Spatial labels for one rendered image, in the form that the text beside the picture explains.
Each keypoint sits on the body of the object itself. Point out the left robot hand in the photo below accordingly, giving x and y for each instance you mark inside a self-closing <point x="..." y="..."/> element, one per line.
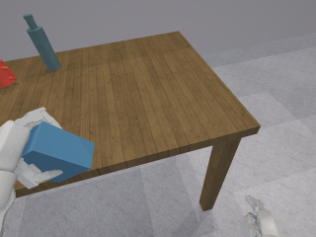
<point x="14" y="136"/>

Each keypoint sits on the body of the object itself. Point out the right robot hand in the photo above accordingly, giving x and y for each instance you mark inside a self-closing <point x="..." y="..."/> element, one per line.
<point x="262" y="224"/>

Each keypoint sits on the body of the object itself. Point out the sponge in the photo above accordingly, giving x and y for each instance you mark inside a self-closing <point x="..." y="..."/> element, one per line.
<point x="52" y="148"/>

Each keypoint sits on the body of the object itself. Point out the robot left forearm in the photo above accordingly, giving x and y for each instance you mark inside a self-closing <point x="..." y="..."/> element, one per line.
<point x="7" y="194"/>

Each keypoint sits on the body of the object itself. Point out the table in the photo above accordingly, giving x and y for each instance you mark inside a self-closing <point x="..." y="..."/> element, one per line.
<point x="139" y="100"/>

